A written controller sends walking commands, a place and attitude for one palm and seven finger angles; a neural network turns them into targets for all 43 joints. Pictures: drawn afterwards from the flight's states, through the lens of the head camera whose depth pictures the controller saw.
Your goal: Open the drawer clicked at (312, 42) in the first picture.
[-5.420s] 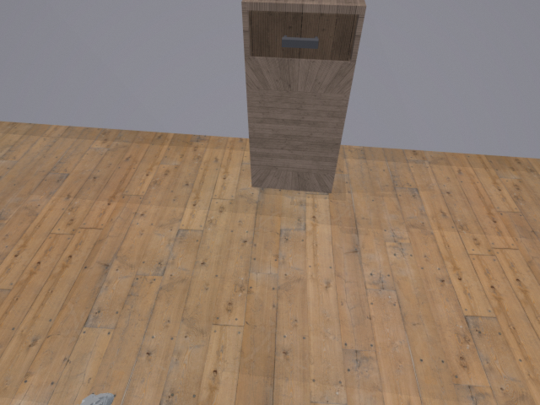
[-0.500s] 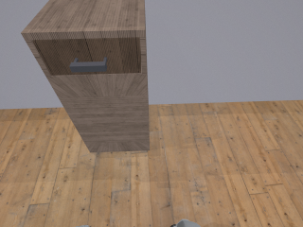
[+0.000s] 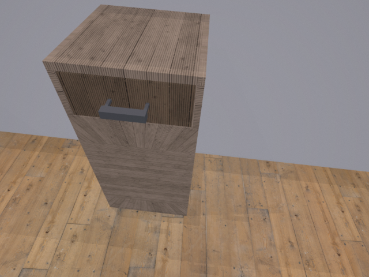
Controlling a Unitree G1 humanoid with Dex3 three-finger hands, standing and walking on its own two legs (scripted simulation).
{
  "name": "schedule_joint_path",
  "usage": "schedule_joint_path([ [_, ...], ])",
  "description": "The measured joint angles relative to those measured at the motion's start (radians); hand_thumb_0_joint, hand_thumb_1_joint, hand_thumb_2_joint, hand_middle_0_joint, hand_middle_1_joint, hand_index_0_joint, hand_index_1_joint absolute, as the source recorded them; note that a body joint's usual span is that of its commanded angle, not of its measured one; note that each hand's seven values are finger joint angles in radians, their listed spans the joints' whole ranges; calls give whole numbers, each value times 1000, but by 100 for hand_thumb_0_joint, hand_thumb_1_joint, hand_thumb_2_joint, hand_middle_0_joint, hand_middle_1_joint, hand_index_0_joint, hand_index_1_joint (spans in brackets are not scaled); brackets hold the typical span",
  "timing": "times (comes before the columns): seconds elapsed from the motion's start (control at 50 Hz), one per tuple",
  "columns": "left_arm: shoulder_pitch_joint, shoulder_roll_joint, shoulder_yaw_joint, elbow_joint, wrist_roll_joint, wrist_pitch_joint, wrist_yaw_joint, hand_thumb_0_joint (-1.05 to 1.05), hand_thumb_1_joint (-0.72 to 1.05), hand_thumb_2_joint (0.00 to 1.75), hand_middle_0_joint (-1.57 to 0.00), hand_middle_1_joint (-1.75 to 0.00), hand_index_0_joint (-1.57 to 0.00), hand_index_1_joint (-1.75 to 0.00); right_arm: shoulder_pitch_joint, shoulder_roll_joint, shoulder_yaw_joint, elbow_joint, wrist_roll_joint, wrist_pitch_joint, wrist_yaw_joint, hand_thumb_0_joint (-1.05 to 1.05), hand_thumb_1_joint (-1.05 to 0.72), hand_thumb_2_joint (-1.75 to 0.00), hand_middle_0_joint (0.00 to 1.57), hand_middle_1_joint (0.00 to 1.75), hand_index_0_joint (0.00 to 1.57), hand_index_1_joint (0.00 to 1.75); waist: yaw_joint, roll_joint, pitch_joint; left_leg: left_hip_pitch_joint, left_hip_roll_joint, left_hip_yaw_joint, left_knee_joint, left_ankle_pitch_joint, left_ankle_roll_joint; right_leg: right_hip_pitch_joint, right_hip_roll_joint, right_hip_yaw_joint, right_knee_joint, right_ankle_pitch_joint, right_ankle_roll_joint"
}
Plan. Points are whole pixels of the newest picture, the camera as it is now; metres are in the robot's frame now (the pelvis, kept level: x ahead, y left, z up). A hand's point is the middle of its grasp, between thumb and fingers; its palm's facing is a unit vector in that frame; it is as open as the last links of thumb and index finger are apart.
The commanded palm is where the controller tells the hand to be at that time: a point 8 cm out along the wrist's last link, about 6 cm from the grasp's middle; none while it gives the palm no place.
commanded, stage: come to a stop and stand still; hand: left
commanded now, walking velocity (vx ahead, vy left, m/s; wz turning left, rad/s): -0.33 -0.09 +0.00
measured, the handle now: (125, 109) +0.53 +0.24 +0.03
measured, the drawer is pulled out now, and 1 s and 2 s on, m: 0.00 0.00 0.00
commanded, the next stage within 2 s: look again from close up in 1.32 s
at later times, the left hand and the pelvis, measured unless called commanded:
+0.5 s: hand out of the picture +0.05 +0.15 -0.16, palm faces -0.01 -0.95 -0.31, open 7.3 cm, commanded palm none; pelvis -0.03 -0.06 -0.01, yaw -3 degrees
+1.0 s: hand out of the picture -0.06 +0.16 -0.18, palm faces +0.09 -0.97 -0.23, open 7.3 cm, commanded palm none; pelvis -0.02 -0.03 +0.00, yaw +0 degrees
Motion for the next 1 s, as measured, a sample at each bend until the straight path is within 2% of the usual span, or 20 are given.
schedule_joint_path([
  [0.04,1,3,-7,16,-7,16,12,0,91,90,-19,-30,-20,-30,-17,22,13,10,4,-6,-11,0,-92,-90,20,30,20,30,10,-37,13,27,-25,20,0,-63,25,1,-31,16,42,-31,18],
  [0.1,-4,1,-17,17,-11,41,22,0,91,90,-19,-30,-20,-30,-43,51,30,10,13,5,-25,0,-92,-90,20,30,20,30,19,-66,28,59,-45,56,-22,-100,43,-6,-57,51,75,-52,37],
  [0.2,-79,7,-3,-34,-5,80,20,0,91,90,-20,-30,-20,-30,-96,60,12,-29,17,16,-51,-2,-93,-90,21,30,21,30,-10,-36,87,58,-36,74,-75,-54,51,-172,-46,123,401,-217,45],
  [0.26,-130,38,22,-77,-2,90,18,0,91,90,-20,-30,-20,-30,-109,40,-1,-41,9,29,-52,-3,-93,-90,21,30,21,30,-26,-23,106,40,-19,74,-92,-27,42,-272,-34,158,557,-204,54],
  [0.3,-158,65,38,-103,-2,94,17,0,91,90,-20,-30,-20,-30,-101,25,-7,-37,4,39,-48,-3,-93,-90,21,30,21,30,-30,-22,103,29,-9,74,-92,-15,31,-306,-36,172,590,-177,58],
  [0.38,-195,98,52,-139,-3,94,13,0,91,90,-19,-30,-20,-30,-63,-12,-22,-19,-6,56,-34,-2,-92,-90,21,30,21,30,-42,-11,77,11,9,62,-70,-7,4,-267,-61,163,456,-146,51],
  [0.44,-192,104,42,-150,-1,67,11,0,91,90,-19,-30,-20,-30,-23,-36,-28,-5,-6,67,-20,-1,-91,-90,21,30,21,30,-51,-4,38,-15,13,52,-16,-25,-20,-155,-81,149,202,-68,48],
  [0.48,-183,85,30,-139,7,55,12,0,91,90,-19,-30,-20,-30,0,-53,-32,7,1,85,-12,-1,-91,-90,21,30,20,30,-53,21,19,-39,10,12,65,-150,-27,-144,-69,138,188,-47,36],
  [0.52,-159,59,13,-135,11,62,7,0,91,90,-19,-30,-20,-30,33,-66,-36,12,-1,104,-1,0,-91,-90,20,30,20,30,-51,35,-11,-61,-15,-27,159,-230,-21,-130,-65,134,161,-27,21],
  [0.6,-118,21,-1,-124,5,56,2,0,91,90,-19,-30,-20,-30,74,-71,-35,15,-6,95,15,0,-91,-90,20,30,20,30,-45,24,-33,-89,-55,-54,326,-168,-19,-95,-69,152,38,48,9],
  [0.7,-109,16,5,-121,1,41,6,0,93,90,-20,-30,-21,-30,124,-70,-33,19,-5,87,16,0,-91,-90,20,30,20,30,-43,23,-9,-88,-62,-69,399,-137,-44,-76,-72,122,-29,81,1],
  [0.78,-95,12,9,-116,5,30,15,0,92,90,-20,-30,-21,-30,123,-72,-29,27,-2,102,8,0,-91,-90,20,30,20,30,-24,24,15,-67,-61,-69,370,-194,-55,-81,-82,104,-22,75,4],
  [0.86,-71,16,11,-93,12,37,17,0,91,90,-20,-30,-21,-30,83,-66,-23,15,7,97,2,0,-91,-90,20,30,20,30,-5,12,29,-18,-60,-57,240,-246,-48,-89,-98,103,-2,63,19],
  [0.92,-53,27,13,-66,10,49,15,0,91,90,-20,-30,-21,-30,46,-53,-15,-4,12,76,-1,0,-91,-90,20,30,20,30,0,-4,28,54,-61,-42,63,-173,-37,-103,-105,108,35,44,39],
  [0.96,-39,29,13,-53,3,61,14,0,91,90,-20,-30,-21,-30,37,-53,-7,-22,12,49,-2,0,-91,-90,20,30,20,30,-3,15,14,115,-40,-45,-63,-112,-22,-124,-87,99,90,13,54],
  [1.0,-49,47,13,-33,-1,74,15,0,91,90,-20,-30,-21,-30,18,-27,0,-17,7,40,-8,0,-91,-90,20,30,20,30,-2,-18,12,117,-57,-39,-46,-166,-8,-140,-102,111,149,-44,54],
])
